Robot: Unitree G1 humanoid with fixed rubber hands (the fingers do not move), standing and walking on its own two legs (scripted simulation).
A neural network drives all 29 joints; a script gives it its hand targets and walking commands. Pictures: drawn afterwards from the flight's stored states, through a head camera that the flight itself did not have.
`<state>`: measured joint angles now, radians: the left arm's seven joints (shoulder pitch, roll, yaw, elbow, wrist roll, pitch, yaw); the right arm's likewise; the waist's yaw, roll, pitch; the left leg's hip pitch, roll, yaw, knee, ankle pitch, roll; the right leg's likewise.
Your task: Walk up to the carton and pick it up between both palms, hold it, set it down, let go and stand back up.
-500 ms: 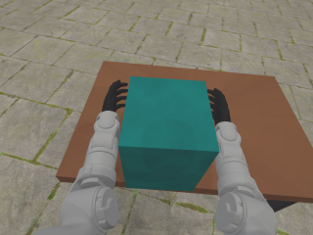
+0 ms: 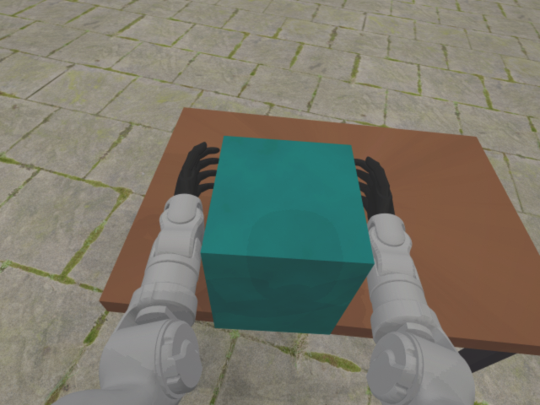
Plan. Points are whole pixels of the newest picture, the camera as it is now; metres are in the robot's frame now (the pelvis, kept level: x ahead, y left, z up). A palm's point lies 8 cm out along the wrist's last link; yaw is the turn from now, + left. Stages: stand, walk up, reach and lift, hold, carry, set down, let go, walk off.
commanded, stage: reach and lift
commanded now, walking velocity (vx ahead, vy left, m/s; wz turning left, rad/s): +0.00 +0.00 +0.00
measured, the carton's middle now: (279, 240) +0.37 -0.01 +0.02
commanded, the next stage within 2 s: none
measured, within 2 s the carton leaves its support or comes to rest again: leaves its support in 0.48 s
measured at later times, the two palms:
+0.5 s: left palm (185, 190) +0.40 +0.14 +0.10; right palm (376, 211) +0.38 -0.15 +0.09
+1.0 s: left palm (179, 181) +0.38 +0.14 +0.14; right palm (384, 201) +0.37 -0.15 +0.13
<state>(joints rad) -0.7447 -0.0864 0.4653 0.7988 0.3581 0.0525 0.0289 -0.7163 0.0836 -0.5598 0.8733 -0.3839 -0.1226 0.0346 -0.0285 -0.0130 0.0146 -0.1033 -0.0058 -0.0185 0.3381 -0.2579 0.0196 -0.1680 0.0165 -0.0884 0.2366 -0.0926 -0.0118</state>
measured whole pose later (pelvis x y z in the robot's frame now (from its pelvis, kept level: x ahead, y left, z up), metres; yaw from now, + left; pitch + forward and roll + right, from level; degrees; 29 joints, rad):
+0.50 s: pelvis +0.00 +0.00 +0.00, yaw +1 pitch +1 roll -2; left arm -0.73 -0.08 0.40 0.75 0.32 0.12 0.05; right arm -0.69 0.06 -0.46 0.90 -0.27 -0.13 -0.01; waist -0.03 -0.01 0.00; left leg -0.10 -0.01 -0.03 0.36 -0.26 0.02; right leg -0.15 0.02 -0.10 0.23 -0.09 -0.01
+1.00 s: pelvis -0.02 +0.00 +0.00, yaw +1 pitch -4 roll -1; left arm -0.76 -0.06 0.37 0.66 0.33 0.27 0.05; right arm -0.74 0.03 -0.37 0.89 -0.16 -0.04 -0.05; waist -0.04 -0.03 0.03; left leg -0.03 -0.01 -0.03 0.34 -0.25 0.02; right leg -0.08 0.01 -0.10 0.23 -0.08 -0.02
